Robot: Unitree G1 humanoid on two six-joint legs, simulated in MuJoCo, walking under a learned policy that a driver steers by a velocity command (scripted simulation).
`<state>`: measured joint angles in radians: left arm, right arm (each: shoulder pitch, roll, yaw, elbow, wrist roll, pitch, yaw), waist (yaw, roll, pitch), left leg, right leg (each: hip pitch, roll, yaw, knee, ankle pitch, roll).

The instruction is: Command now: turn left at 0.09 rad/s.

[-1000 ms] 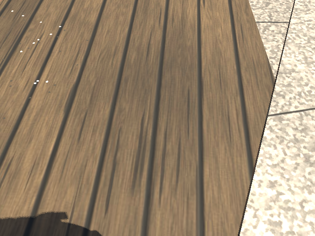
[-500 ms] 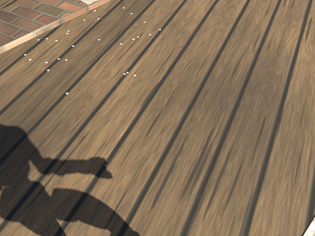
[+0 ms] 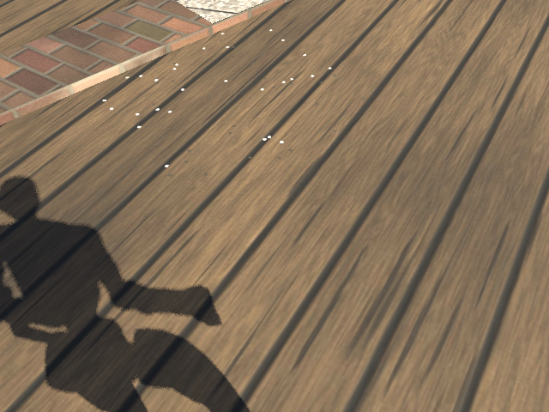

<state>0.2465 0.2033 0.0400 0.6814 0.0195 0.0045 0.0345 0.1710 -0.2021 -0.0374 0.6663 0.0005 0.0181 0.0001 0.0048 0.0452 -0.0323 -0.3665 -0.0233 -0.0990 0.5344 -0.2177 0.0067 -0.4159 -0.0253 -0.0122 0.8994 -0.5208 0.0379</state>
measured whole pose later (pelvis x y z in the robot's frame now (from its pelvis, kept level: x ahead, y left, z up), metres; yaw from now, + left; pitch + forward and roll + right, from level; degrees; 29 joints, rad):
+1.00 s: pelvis +0.14 +0.00 +0.01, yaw -1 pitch +3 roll +0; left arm 0.16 0.25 0.05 0.71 0.00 -0.10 -0.01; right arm 0.49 -0.15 -0.03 0.80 0.00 -0.05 -0.01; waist -0.03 -0.05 -0.03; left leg -0.08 -0.05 -0.04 0.32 -0.30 0.05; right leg -0.78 -0.09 0.01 1.13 -0.11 0.00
